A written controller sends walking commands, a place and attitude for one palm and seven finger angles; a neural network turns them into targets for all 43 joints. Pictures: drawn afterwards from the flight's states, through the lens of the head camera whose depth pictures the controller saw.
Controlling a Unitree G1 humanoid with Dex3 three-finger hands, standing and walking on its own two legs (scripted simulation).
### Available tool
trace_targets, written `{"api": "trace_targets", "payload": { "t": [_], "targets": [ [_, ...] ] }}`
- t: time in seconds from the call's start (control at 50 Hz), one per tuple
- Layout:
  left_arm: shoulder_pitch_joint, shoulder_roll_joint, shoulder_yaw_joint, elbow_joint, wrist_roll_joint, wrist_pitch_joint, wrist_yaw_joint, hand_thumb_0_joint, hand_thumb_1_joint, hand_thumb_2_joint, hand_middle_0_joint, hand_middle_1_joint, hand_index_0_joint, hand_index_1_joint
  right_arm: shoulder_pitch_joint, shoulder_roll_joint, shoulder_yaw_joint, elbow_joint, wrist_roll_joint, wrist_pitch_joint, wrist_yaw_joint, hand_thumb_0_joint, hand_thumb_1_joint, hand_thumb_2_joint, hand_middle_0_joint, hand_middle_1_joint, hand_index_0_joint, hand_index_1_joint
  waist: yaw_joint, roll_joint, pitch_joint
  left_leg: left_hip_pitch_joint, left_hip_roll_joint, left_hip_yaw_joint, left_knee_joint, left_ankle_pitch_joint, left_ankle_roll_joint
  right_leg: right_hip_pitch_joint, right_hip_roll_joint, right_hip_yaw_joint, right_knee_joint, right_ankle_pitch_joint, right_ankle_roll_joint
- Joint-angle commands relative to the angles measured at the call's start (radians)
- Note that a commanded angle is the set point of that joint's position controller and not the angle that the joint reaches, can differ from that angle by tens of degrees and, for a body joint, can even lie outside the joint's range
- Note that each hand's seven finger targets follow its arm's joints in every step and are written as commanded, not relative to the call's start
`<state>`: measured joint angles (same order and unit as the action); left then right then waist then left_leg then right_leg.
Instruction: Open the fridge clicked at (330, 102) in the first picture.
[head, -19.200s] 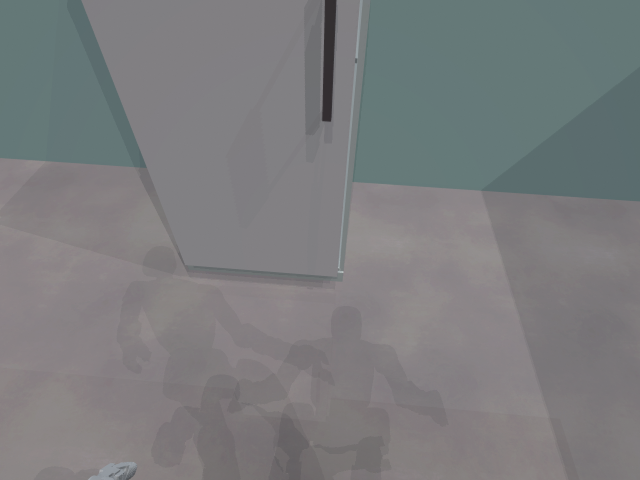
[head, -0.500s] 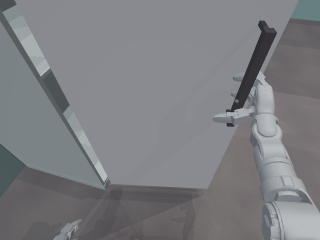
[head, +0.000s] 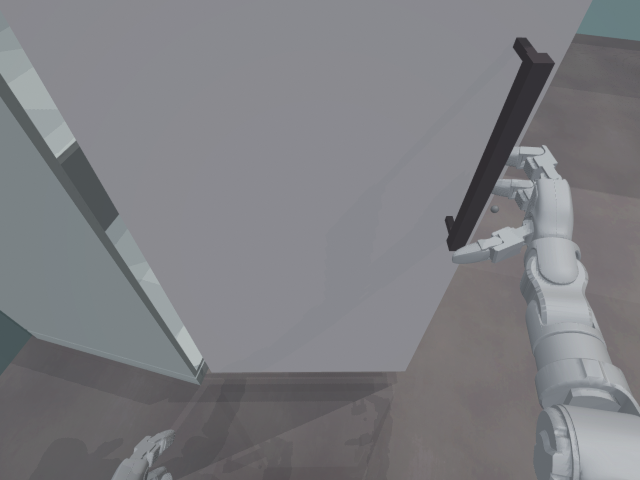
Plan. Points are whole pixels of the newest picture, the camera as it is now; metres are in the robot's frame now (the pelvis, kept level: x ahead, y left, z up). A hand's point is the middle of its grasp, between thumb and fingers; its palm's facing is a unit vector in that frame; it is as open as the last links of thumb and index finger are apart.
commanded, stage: slip the hand off the handle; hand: right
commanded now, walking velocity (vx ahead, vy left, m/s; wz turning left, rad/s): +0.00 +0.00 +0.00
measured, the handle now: (482, 163) +0.49 -0.15 +0.15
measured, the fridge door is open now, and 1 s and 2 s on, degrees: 75 75 75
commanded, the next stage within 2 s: draw the hand back to the body in 1.04 s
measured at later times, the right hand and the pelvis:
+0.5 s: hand (540, 221) +0.42 -0.22 +0.12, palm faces +0.09 +0.98 -0.18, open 14.7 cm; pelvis +0.00 -0.02 +0.00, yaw +0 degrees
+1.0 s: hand (571, 296) +0.32 -0.23 +0.11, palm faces +0.12 +0.98 -0.17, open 14.7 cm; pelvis +0.01 -0.01 +0.00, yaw -2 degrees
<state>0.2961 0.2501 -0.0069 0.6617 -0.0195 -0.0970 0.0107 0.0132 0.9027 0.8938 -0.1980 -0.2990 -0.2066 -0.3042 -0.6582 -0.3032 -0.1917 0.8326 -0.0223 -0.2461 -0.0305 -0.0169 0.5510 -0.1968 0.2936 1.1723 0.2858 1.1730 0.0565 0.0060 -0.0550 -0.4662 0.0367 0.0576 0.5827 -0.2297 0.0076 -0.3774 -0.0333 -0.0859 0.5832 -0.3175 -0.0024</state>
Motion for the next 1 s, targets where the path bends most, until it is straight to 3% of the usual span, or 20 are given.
{"api": "trace_targets", "payload": {
  "t": [0.0,0.04,0.1,0.14,0.16,0.22,0.28,0.32,0.36,0.38,0.42,0.46,0.48,0.58,0.6,0.7,0.78,0.8,0.88,0.98],
  "targets": [
    [0.047,0.147,0.055,-0.100,-0.010,-0.033,0.013,0.000,0.900,0.900,-0.200,-0.300,-0.200,-0.300,-0.435,-0.210,-0.047,-0.252,0.028,-0.103,0.031,0.000,0.550,-0.200,0.250,1.150,0.250,1.150,-0.013,-0.010,-0.360,0.247,-0.027,-0.049,-0.027,0.292,0.022,0.064,0.042,0.040,-0.042,0.269,-0.026],
    [0.050,0.153,0.056,-0.099,-0.012,-0.032,0.012,0.000,0.900,0.900,-0.200,-0.300,-0.200,-0.300,-0.424,-0.210,-0.045,-0.242,0.042,-0.106,0.055,0.000,0.550,-0.200,0.250,1.150,0.250,1.150,-0.009,0.013,-0.340,0.240,-0.029,-0.046,-0.029,0.285,0.021,0.052,0.043,0.045,-0.042,0.257,-0.026],
    [0.051,0.156,0.055,-0.096,-0.016,-0.029,0.012,0.000,0.900,0.900,-0.200,-0.300,-0.200,-0.300,-0.442,-0.203,-0.022,-0.247,0.047,-0.104,0.079,0.000,0.550,-0.200,0.250,1.150,0.250,1.150,0.004,-0.033,-0.318,0.196,-0.031,-0.039,-0.029,0.253,0.023,0.064,0.040,0.055,-0.041,0.247,-0.022],
    [0.056,0.162,0.056,-0.093,-0.018,-0.026,0.015,0.000,0.900,0.900,-0.200,-0.300,-0.200,-0.300,-0.423,-0.237,-0.050,-0.217,0.053,-0.099,0.090,0.000,0.550,-0.200,0.250,1.150,0.250,1.150,-0.001,-0.010,-0.296,0.191,-0.032,-0.037,-0.032,0.229,0.024,0.043,0.041,0.060,-0.043,0.219,-0.022],
    [0.053,0.161,0.052,-0.096,-0.020,-0.025,0.015,0.000,0.900,0.900,-0.200,-0.300,-0.200,-0.300,-0.444,-0.219,-0.026,-0.216,0.054,-0.098,0.096,0.000,0.550,-0.200,0.250,1.150,0.250,1.150,0.009,-0.017,-0.283,0.175,-0.032,-0.036,-0.034,0.205,0.022,0.036,0.042,0.062,-0.045,0.194,-0.022],
    [0.062,0.166,0.054,-0.094,-0.014,-0.024,0.017,0.000,0.900,0.900,-0.200,-0.300,-0.200,-0.300,-0.450,-0.284,-0.086,-0.218,0.056,-0.110,0.100,0.000,0.550,-0.200,0.250,1.150,0.250,1.150,-0.006,-0.031,-0.317,0.188,-0.033,-0.037,-0.023,0.221,0.025,0.044,0.042,0.068,-0.037,0.221,-0.021],
    [0.072,0.170,0.048,-0.092,-0.011,-0.020,0.021,0.000,0.900,0.900,-0.200,-0.300,-0.200,-0.300,-0.467,-0.297,-0.085,-0.181,0.056,-0.117,0.113,0.000,0.550,-0.200,0.250,1.150,0.250,1.150,0.005,-0.006,-0.298,0.169,-0.034,-0.031,-0.021,0.188,0.024,0.021,0.039,0.078,-0.039,0.193,-0.021],
    [0.078,0.175,0.047,-0.089,-0.011,-0.016,0.022,0.000,0.900,0.900,-0.200,-0.300,-0.200,-0.300,-0.464,-0.356,-0.130,-0.157,0.055,-0.121,0.125,0.000,0.550,-0.200,0.250,1.150,0.250,1.150,-0.005,-0.017,-0.312,0.175,-0.033,-0.037,-0.016,0.191,0.025,0.012,0.040,0.076,-0.035,0.190,-0.020],
    [0.072,0.167,0.048,-0.113,-0.013,-0.017,0.015,0.000,0.900,0.900,-0.200,-0.300,-0.200,-0.300,-0.406,-0.283,-0.080,-0.188,0.062,-0.123,0.145,0.000,0.550,-0.200,0.250,1.150,0.250,1.150,-0.019,-0.068,-0.334,0.173,-0.036,-0.030,-0.006,0.200,0.031,0.033,0.039,0.078,-0.037,0.223,-0.012],
    [0.075,0.167,0.051,-0.122,-0.012,-0.019,0.012,0.000,0.900,0.900,-0.200,-0.300,-0.200,-0.300,-0.368,-0.257,-0.074,-0.203,0.072,-0.124,0.150,0.000,0.550,-0.200,0.250,1.150,0.250,1.150,-0.025,-0.057,-0.350,0.177,-0.039,-0.024,0.000,0.217,0.033,0.055,0.035,0.086,-0.032,0.270,-0.010],
    [0.077,0.173,0.057,-0.128,-0.013,-0.017,0.008,0.000,0.900,0.900,-0.200,-0.300,-0.200,-0.300,-0.291,-0.284,-0.109,-0.251,0.092,-0.118,0.158,0.000,0.550,-0.200,0.250,1.150,0.250,1.150,-0.038,-0.035,-0.363,0.184,-0.043,-0.023,0.003,0.235,0.029,0.064,0.026,0.086,-0.026,0.306,-0.006],
    [0.065,0.168,0.057,-0.144,-0.016,-0.017,0.005,0.000,0.900,0.900,-0.200,-0.300,-0.200,-0.300,-0.230,-0.241,-0.086,-0.299,0.103,-0.102,0.167,0.000,0.550,-0.200,0.250,1.150,0.250,1.150,-0.043,-0.028,-0.338,0.189,-0.044,-0.021,0.000,0.242,0.027,0.055,0.025,0.080,-0.030,0.313,-0.007],
    [0.065,0.173,0.058,-0.150,-0.014,-0.016,0.006,0.000,0.900,0.900,-0.200,-0.300,-0.200,-0.300,-0.197,-0.268,-0.112,-0.332,0.108,-0.097,0.162,0.000,0.550,-0.200,0.250,1.150,0.250,1.150,-0.053,-0.014,-0.341,0.208,-0.044,-0.018,0.002,0.247,0.028,0.049,0.022,0.083,-0.032,0.332,-0.007],
    [0.023,0.164,0.053,-0.171,-0.013,-0.020,0.013,0.000,0.900,0.900,-0.200,-0.300,-0.200,-0.300,-0.130,-0.285,-0.133,-0.508,0.111,-0.068,0.139,0.000,0.550,-0.200,0.250,1.150,0.250,1.150,-0.064,-0.023,-0.304,0.222,-0.045,-0.020,-0.010,0.212,0.027,0.046,0.022,0.079,-0.048,0.276,-0.010],
    [0.008,0.158,0.050,-0.173,-0.016,-0.023,0.015,0.000,0.900,0.900,-0.200,-0.300,-0.200,-0.300,-0.122,-0.276,-0.123,-0.542,0.109,-0.065,0.135,0.000,0.550,-0.200,0.250,1.150,0.250,1.150,-0.060,-0.068,-0.301,0.210,-0.045,-0.021,-0.011,0.211,0.027,0.061,0.021,0.079,-0.048,0.283,-0.008],
    [-0.029,0.146,0.044,-0.177,-0.015,-0.046,0.025,0.000,0.900,0.900,-0.200,-0.300,-0.200,-0.300,-0.030,-0.219,-0.078,-0.666,0.121,-0.043,0.137,0.000,0.550,-0.200,0.250,1.150,0.250,1.150,-0.061,-0.092,-0.286,0.205,-0.046,-0.011,-0.015,0.201,0.026,0.102,0.016,0.087,-0.054,0.305,0.005],
    [-0.055,0.148,0.040,-0.182,-0.018,-0.058,0.034,0.000,0.900,0.900,-0.200,-0.300,-0.200,-0.300,0.087,-0.208,-0.084,-0.701,0.140,-0.003,0.156,0.000,0.550,-0.200,0.250,1.150,0.250,1.150,-0.071,-0.039,-0.242,0.222,-0.045,-0.005,-0.026,0.188,0.026,0.084,0.018,0.087,-0.063,0.269,0.002],
    [-0.072,0.141,0.034,-0.190,-0.022,-0.062,0.034,0.000,0.900,0.900,-0.200,-0.300,-0.200,-0.300,0.108,-0.173,-0.055,-0.715,0.145,0.011,0.162,0.000,0.550,-0.200,0.250,1.150,0.250,1.150,-0.072,-0.063,-0.228,0.214,-0.042,-0.006,-0.029,0.183,0.025,0.086,0.021,0.084,-0.065,0.254,0.000],
    [-0.090,0.142,0.030,-0.195,-0.021,-0.071,0.042,0.000,0.900,0.900,-0.200,-0.300,-0.200,-0.300,0.178,-0.186,-0.074,-0.761,0.152,0.041,0.168,0.000,0.550,-0.200,0.250,1.150,0.250,1.150,-0.076,-0.008,-0.197,0.229,-0.039,-0.002,-0.038,0.167,0.023,0.071,0.024,0.084,-0.069,0.220,-0.005],
    [-0.112,0.129,0.022,-0.208,-0.013,-0.094,0.048,0.000,0.900,0.900,-0.200,-0.300,-0.200,-0.300,0.242,-0.167,-0.056,-0.900,0.153,0.040,0.173,0.000,0.550,-0.200,0.250,1.150,0.250,1.150,-0.087,-0.058,-0.224,0.250,-0.039,-0.002,-0.028,0.208,0.024,0.108,0.028,0.084,-0.059,0.274,-0.002]
  ]
}}
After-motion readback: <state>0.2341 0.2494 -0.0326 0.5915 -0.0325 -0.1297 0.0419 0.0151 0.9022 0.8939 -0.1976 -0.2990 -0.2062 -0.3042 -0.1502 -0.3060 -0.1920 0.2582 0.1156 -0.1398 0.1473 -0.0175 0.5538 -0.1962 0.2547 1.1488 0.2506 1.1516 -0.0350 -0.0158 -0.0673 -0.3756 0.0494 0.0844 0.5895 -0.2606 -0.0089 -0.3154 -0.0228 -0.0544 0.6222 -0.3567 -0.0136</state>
